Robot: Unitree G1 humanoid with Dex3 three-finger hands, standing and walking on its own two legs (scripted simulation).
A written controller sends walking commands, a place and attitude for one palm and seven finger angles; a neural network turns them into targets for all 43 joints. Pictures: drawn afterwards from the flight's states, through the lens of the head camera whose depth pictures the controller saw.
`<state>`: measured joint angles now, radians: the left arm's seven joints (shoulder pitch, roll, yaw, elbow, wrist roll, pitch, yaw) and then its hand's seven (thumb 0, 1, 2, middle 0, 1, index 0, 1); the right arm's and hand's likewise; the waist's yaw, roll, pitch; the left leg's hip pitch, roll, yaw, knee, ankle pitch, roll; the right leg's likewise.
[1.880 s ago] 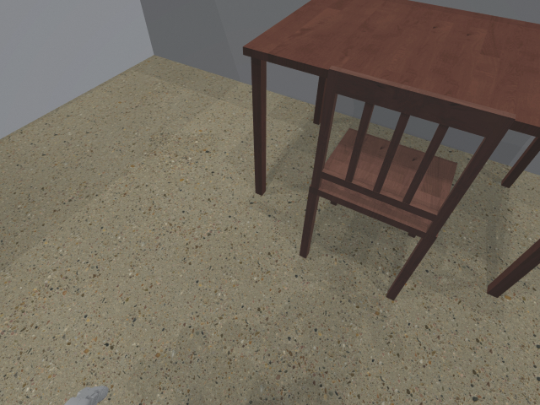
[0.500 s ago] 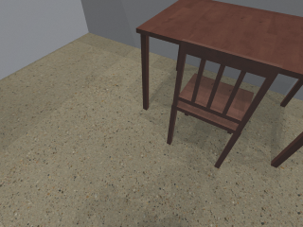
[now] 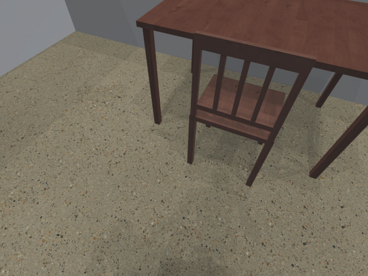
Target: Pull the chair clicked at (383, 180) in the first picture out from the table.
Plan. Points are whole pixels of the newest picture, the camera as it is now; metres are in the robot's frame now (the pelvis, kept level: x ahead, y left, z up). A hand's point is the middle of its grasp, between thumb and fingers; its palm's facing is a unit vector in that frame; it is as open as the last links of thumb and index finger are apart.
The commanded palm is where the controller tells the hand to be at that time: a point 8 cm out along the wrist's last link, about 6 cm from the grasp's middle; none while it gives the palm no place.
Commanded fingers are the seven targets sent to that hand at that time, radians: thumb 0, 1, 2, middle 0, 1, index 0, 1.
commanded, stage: turn to face it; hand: left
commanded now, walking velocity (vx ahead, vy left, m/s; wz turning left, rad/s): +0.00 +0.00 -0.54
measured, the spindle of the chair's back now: (240, 90) +0.81 -0.18 -0.10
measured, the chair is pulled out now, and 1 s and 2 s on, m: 0.00 0.00 0.00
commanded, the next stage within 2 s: take the last steps up to it in 0.56 s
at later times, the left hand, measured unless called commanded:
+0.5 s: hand out of the picture +0.07 +0.18 -0.16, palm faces -0.16 -0.96 -0.24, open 7.4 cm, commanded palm none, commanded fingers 0.00 0.90 0.90 -0.20 -0.30 -0.20 -0.30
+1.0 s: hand out of the picture +0.14 +0.16 -0.16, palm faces -0.39 -0.91 -0.15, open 7.4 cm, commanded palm none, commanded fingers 0.00 0.90 0.90 -0.20 -0.30 -0.20 -0.30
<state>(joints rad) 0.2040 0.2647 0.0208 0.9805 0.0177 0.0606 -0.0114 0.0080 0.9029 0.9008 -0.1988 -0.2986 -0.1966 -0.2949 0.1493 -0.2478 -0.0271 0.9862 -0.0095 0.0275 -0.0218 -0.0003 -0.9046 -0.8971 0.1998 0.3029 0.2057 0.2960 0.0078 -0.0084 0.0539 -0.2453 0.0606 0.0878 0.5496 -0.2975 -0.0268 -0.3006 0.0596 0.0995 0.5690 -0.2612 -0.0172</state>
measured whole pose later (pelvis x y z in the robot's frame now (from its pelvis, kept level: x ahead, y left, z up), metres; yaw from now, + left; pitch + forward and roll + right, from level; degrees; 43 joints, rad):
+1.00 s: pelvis +0.01 +0.01 +0.02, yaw -22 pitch +1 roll -1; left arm 0.20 0.22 0.07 1.01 0.03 0.06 -0.05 0.01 0.91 0.90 -0.19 -0.30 -0.19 -0.29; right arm 0.42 -0.14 -0.03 1.08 -0.03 -0.04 -0.03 0.00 -0.90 -0.90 0.20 0.30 0.21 0.30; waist -0.05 -0.04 0.01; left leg -0.09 0.07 0.13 0.34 -0.25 -0.01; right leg -0.45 -0.07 -0.03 0.85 -0.31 0.04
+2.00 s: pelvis +0.28 -0.19 -0.01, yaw -21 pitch -1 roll +1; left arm 0.28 0.17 0.05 1.06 0.03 -0.04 0.00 0.02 0.93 0.90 -0.20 -0.30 -0.19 -0.29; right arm 0.32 -0.17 -0.05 1.11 -0.02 0.00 -0.01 0.00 -0.92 -0.90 0.20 0.30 0.20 0.30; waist 0.00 0.01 0.03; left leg -0.22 0.06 0.11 0.69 -0.46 0.01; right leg -0.34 -0.05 -0.11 0.61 -0.26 -0.03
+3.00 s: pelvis +0.27 -0.19 +0.01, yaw -21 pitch -2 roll +0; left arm 0.32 0.12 0.00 1.15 0.00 0.01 0.03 0.01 0.91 0.90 -0.20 -0.30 -0.19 -0.29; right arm 0.34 -0.15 -0.03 1.17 -0.01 0.03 -0.02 0.00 -0.91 -0.90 0.20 0.30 0.20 0.30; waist -0.03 0.03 0.00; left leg -0.27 0.05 0.06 0.41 -0.10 -0.01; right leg -0.09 0.02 -0.04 0.41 -0.30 -0.03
